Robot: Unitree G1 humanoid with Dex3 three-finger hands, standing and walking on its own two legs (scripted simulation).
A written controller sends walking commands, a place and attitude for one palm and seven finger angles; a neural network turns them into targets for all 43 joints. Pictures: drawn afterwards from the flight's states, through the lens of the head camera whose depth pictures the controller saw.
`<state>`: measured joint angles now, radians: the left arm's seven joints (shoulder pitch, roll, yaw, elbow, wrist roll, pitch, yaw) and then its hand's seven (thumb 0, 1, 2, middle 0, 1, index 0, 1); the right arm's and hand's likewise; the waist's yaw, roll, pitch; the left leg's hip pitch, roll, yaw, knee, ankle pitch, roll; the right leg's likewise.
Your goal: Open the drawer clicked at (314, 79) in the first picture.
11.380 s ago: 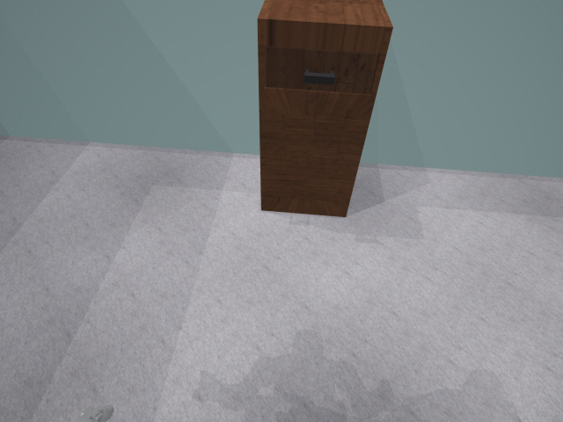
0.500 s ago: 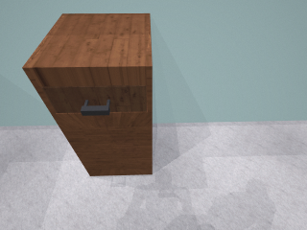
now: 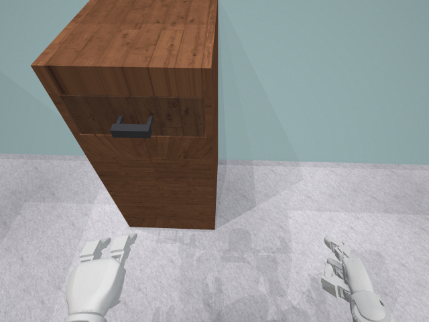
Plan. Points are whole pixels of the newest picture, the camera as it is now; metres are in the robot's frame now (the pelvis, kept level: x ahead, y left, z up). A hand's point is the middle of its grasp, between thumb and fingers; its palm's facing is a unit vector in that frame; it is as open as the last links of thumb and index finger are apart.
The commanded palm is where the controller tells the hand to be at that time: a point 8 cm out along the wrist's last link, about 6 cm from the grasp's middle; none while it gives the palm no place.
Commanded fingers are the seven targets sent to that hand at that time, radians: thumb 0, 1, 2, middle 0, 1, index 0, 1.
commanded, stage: raise the hand with hooked fingers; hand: left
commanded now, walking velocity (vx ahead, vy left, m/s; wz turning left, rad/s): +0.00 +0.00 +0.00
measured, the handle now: (133, 125) +0.56 +0.31 -0.01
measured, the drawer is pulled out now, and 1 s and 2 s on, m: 0.00 0.00 0.00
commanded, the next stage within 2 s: move the hooked fingers above the handle in 1.46 s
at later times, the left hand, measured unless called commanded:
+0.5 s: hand (96, 234) +0.24 +0.26 +0.02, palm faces -0.05 -0.12 -0.99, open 11.6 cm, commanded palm +0.23 +0.27 +0.09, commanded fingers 0.00 -0.22 0.42 -0.28 -1.02 -0.28 -1.02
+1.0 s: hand (80, 177) +0.31 +0.30 +0.09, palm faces +0.05 -0.06 -1.00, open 13.7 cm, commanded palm +0.29 +0.29 +0.15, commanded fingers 0.00 -0.50 0.30 -0.30 -1.20 -0.30 -1.20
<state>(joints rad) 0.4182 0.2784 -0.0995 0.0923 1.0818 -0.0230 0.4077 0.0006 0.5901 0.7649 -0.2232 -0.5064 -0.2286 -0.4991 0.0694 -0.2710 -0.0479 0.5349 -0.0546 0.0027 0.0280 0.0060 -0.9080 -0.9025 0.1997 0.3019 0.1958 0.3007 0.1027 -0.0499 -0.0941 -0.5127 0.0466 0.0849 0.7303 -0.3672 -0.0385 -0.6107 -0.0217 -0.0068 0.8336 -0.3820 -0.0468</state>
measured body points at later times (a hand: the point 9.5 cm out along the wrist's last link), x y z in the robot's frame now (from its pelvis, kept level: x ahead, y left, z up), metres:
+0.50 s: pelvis +0.01 +0.02 +0.01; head +0.05 -0.01 +0.46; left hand +0.24 +0.26 +0.07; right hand +0.18 -0.22 -0.11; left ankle -0.01 +0.16 -0.71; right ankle +0.02 -0.09 -0.71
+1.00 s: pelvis +0.02 +0.05 +0.03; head +0.03 +0.02 +0.47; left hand +0.30 +0.30 +0.15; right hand +0.24 -0.14 -0.07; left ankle -0.01 +0.16 -0.71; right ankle +0.02 -0.09 -0.71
